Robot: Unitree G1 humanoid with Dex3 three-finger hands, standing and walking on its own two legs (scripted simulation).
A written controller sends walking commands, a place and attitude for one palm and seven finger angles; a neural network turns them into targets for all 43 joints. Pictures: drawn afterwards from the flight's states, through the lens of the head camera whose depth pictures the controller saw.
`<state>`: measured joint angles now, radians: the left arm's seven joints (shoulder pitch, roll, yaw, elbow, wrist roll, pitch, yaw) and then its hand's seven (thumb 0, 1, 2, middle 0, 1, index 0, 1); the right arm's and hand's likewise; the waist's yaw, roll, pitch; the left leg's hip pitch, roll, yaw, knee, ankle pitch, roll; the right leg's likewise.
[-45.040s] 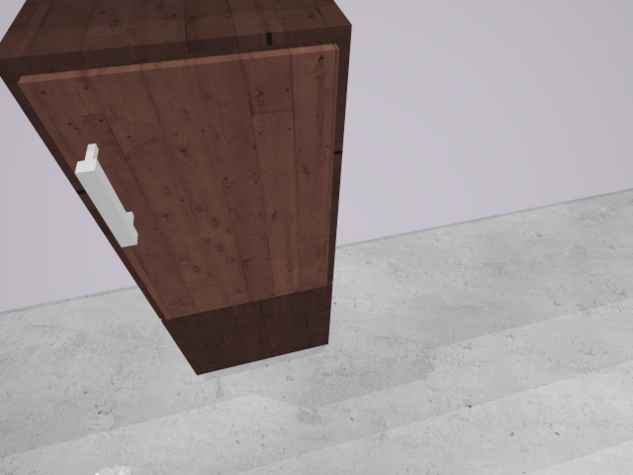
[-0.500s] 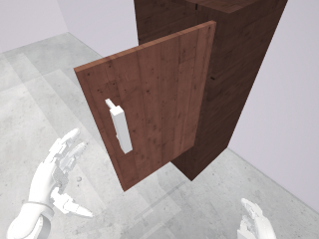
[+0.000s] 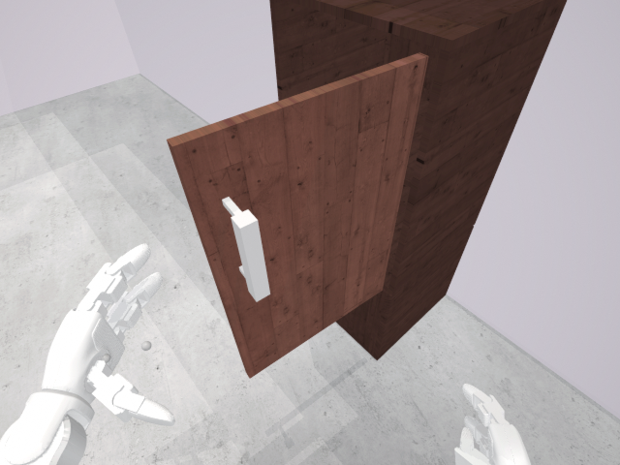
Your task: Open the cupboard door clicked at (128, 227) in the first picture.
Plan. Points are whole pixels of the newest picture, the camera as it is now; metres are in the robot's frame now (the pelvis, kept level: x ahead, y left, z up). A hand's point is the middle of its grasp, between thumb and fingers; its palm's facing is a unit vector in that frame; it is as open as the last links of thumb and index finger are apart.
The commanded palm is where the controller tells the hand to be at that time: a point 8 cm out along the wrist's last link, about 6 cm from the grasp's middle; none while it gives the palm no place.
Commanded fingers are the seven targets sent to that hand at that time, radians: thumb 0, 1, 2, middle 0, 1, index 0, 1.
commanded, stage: draw the hand back to the body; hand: left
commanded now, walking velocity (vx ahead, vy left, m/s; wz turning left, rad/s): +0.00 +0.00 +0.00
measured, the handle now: (245, 250) +0.37 +0.13 +0.09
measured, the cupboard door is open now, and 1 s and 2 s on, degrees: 84 84 84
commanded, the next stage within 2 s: step back with the hand held close in 1.18 s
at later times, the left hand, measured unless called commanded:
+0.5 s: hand (89, 313) +0.23 +0.26 +0.14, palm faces +0.37 -0.86 -0.37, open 12.7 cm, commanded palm +0.19 +0.29 +0.17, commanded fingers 0.00 0.41 0.69 -0.18 -0.30 -0.18 -0.30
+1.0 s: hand (75, 289) +0.24 +0.26 +0.17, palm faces +0.43 -0.81 -0.39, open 7.7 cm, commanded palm +0.20 +0.30 +0.19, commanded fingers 0.00 0.90 0.90 -0.20 -0.30 -0.20 -0.30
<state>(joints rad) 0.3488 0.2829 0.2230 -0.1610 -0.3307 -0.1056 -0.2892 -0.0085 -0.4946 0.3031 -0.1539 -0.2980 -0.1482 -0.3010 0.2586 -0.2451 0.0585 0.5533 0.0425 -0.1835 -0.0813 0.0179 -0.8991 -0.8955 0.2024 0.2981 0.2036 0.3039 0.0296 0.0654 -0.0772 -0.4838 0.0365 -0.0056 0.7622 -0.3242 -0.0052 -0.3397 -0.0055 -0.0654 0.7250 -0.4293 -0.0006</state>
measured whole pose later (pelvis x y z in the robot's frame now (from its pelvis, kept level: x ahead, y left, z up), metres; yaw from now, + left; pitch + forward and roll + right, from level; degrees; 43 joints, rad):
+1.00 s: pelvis +0.04 +0.00 +0.03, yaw -2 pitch -3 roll +0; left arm 0.42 0.33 0.33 -0.32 -0.07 -0.05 0.11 0.01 0.84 0.88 -0.21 -0.30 -0.20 -0.30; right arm 0.18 -0.23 0.02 0.63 -0.01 -0.06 -0.08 0.02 -0.90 -0.90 0.20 0.30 0.20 0.30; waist 0.07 0.05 0.01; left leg -0.14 0.02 0.05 0.41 -0.22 0.00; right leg -0.01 -0.01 -0.02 0.36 -0.30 0.01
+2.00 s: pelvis -0.08 +0.04 +0.02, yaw +0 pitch -1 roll -3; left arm 0.55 0.40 0.44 -0.53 -0.04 -0.20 0.15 0.02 0.89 0.90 -0.21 -0.30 -0.21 -0.30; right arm 0.20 -0.21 0.01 0.57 0.00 -0.06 -0.07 0.02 -0.90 -0.90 0.20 0.30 0.20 0.30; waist 0.02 0.05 0.06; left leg -0.45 0.02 0.03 0.58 -0.18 0.03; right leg -0.29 0.01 0.00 0.54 -0.25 0.02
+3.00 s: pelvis -0.24 +0.06 +0.02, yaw -4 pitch -1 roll -1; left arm 0.51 0.36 0.37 -0.40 -0.02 -0.17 0.17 0.02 0.89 0.90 -0.21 -0.30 -0.21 -0.30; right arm 0.30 -0.24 0.00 0.70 -0.01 -0.10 -0.10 0.02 -0.90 -0.90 0.20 0.30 0.20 0.30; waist 0.00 0.00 -0.06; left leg -0.28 0.03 0.02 0.59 -0.34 0.02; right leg -0.21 0.02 -0.06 0.51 -0.29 -0.04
